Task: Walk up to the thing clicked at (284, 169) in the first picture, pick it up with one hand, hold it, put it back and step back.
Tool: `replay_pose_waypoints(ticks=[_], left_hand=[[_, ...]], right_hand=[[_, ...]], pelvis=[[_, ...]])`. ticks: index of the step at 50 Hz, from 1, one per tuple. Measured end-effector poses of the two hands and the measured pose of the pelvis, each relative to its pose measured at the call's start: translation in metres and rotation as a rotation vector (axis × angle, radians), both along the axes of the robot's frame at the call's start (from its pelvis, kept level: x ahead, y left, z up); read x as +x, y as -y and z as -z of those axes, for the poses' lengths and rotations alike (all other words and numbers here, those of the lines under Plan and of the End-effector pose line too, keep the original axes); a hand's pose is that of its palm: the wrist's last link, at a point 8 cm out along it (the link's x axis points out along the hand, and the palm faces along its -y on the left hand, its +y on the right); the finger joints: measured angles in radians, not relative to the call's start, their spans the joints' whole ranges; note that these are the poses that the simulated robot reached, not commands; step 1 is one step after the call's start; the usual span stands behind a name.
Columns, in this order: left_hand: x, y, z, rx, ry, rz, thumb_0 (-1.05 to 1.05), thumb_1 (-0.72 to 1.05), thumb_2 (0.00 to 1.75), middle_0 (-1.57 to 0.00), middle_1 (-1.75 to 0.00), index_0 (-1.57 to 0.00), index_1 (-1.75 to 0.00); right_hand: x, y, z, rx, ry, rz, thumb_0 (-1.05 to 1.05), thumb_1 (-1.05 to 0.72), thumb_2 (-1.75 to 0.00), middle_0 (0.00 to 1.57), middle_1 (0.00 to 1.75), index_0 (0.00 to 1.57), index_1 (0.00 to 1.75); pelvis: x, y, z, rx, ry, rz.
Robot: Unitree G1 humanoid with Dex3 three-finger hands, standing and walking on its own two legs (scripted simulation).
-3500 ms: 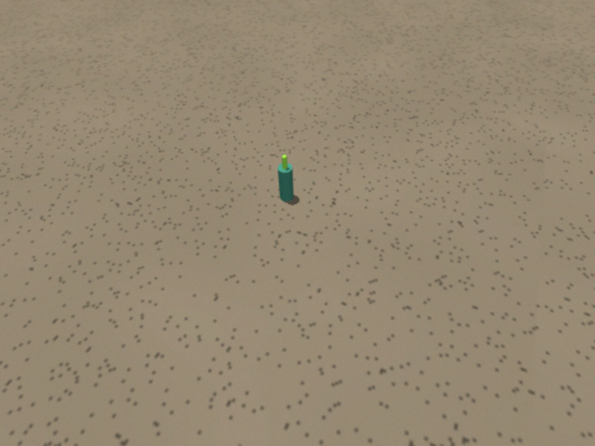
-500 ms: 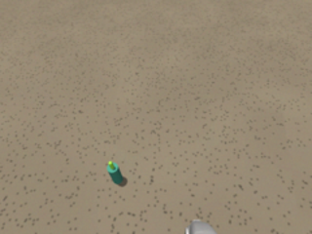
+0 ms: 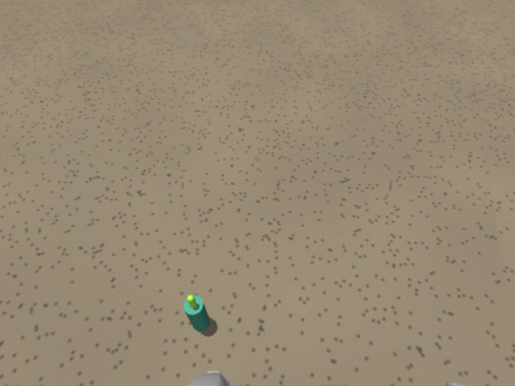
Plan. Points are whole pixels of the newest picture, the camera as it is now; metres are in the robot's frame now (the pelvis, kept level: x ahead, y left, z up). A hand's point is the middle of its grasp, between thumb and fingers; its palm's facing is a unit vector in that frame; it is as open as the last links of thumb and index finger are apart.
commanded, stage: walk up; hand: left
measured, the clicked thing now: (195, 310) +0.44 +0.24 -0.62
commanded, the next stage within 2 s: stand in 1.52 s
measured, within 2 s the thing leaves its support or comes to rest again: neither
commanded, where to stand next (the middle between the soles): +0.10 +0.01 m, yaw +0 degrees
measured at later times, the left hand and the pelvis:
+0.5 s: hand out of the picture +0.14 +0.26 -0.13, palm faces -0.06 -0.93 -0.35, open 7.4 cm; pelvis +0.05 +0.00 +0.02, yaw -2 degrees
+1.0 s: hand (123, 374) +0.16 +0.25 -0.13, palm faces -0.06 -0.94 -0.32, open 7.4 cm; pelvis +0.07 +0.00 +0.03, yaw -3 degrees
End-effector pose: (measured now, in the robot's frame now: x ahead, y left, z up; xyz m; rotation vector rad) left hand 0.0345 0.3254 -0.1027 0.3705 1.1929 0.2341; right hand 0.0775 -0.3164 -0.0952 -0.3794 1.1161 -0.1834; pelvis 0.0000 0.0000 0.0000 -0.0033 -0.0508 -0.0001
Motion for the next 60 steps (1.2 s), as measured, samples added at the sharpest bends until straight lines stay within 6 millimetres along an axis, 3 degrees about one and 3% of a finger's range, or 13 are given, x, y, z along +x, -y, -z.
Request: replay_pose_waypoints(ticks=[7,13,20,28,33,38,45,60], left_hand=[[0.034,0.004,0.004,-0.042,-0.027,0.043,0.00,0.90,0.90,-0.21,-0.30,-0.20,-0.30],[0.047,0.010,0.004,-0.012,-0.034,0.032,0.00,0.90,0.90,-0.21,-0.30,-0.20,-0.30],[0.074,0.020,-0.005,-0.031,-0.032,0.036,0.00,0.90,0.90,-0.21,-0.30,-0.20,-0.30],[0.121,0.028,-0.012,-0.062,0.038,0.051,0.00,0.90,0.90,-0.21,-0.30,-0.20,-0.30],[0.138,0.032,-0.016,-0.077,0.054,0.058,0.00,0.90,0.90,-0.21,-0.30,-0.20,-0.30],[0.142,0.035,-0.017,-0.083,0.042,0.060,0.00,0.90,0.90,-0.21,-0.30,-0.20,-0.30],[0.133,0.034,-0.015,-0.083,-0.002,0.048,0.00,0.90,0.90,-0.21,-0.30,-0.20,-0.30],[0.118,0.031,-0.013,-0.077,-0.058,0.018,0.00,0.90,0.90,-0.21,-0.30,-0.20,-0.30]], right_hand=[[0.012,-0.012,-0.013,-0.004,0.012,0.023,0.01,-0.90,-0.90,0.20,0.30,0.20,0.30],[0.021,-0.002,0.004,0.008,-0.013,0.051,0.01,-0.90,-0.90,0.20,0.30,0.20,0.30],[0.031,-0.015,0.013,0.062,-0.046,0.072,0.01,-0.90,-0.90,0.20,0.30,0.20,0.30],[0.041,-0.024,0.006,0.074,-0.071,0.077,0.01,-0.90,-0.90,0.20,0.30,0.20,0.30],[0.047,-0.020,-0.002,0.058,-0.069,0.089,0.01,-0.90,-0.90,0.20,0.30,0.20,0.30],[0.052,-0.014,-0.009,0.042,-0.060,0.102,0.01,-0.90,-0.90,0.20,0.30,0.20,0.30],[0.054,-0.010,-0.011,0.035,-0.066,0.112,0.01,-0.90,-0.90,0.20,0.30,0.20,0.30],[0.053,-0.020,-0.006,0.060,-0.098,0.118,0.01,-0.90,-0.90,0.20,0.30,0.20,0.30]], pelvis=[[0.019,-0.006,-0.009,-0.002,-0.010,0.022],[0.031,-0.001,-0.003,-0.011,-0.005,0.029],[0.044,-0.001,-0.010,0.005,-0.006,0.036],[0.054,-0.002,-0.021,0.004,-0.005,0.039],[0.058,-0.002,-0.026,0.004,-0.005,0.041],[0.061,-0.002,-0.029,0.004,-0.007,0.044],[0.065,-0.002,-0.031,0.002,-0.011,0.046],[0.072,-0.002,-0.032,0.002,-0.014,0.047]])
